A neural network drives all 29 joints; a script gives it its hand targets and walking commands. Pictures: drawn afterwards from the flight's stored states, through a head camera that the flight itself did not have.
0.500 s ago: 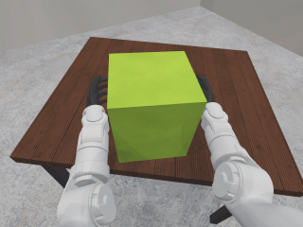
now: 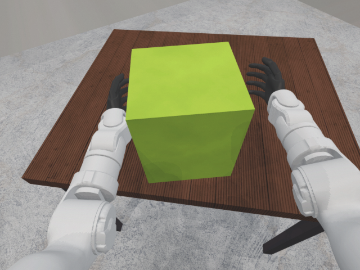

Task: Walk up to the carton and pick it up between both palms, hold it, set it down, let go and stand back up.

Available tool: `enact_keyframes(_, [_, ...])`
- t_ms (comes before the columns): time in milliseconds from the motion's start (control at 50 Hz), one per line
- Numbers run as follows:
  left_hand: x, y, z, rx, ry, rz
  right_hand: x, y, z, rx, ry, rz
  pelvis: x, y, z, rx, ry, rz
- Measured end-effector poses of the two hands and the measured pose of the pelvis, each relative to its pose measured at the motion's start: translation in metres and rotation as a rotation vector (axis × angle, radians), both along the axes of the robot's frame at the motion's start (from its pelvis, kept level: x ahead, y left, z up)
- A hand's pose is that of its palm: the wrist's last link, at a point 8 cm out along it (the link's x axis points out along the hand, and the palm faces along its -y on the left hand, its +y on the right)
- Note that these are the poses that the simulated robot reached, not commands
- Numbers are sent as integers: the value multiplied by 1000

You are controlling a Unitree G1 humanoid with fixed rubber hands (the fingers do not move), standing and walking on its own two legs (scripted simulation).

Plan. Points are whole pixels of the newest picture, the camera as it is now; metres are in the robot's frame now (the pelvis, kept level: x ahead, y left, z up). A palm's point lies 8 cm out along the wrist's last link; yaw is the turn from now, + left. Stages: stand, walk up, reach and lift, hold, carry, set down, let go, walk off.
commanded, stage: set down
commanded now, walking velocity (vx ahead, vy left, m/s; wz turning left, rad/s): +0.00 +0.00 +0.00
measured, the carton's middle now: (185, 117) +0.44 +0.07 +0.08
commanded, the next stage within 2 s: none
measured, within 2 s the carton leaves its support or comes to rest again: neither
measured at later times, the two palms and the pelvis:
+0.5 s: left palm (102, 81) +0.41 +0.22 +0.20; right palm (291, 66) +0.49 -0.13 +0.20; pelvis -0.01 -0.01 +0.00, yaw +0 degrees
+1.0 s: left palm (86, 55) +0.40 +0.23 +0.25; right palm (309, 38) +0.50 -0.15 +0.25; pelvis +0.00 +0.00 +0.00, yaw +1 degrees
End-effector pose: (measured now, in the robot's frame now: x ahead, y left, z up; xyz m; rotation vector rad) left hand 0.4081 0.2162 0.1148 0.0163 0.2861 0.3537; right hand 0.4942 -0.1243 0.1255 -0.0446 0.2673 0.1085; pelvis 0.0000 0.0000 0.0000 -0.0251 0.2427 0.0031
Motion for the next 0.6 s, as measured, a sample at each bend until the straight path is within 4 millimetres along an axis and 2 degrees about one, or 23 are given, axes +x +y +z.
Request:
enact_keyframes(140, [4,2,22,-12,-41,-10,-3,-13,17,-21,-16,5,-1,-5,1,4,-16,-6])
enact_keyframes(400, [-1,6,72,-1,-30,-17,-4,-9,63,22,-37,37,-11,-5,3,7,-43,-3])
enact_keyframes(600, [0,5,91,4,-15,-21,-5,-13,80,38,-2,23,-13,-5,2,8,-46,8])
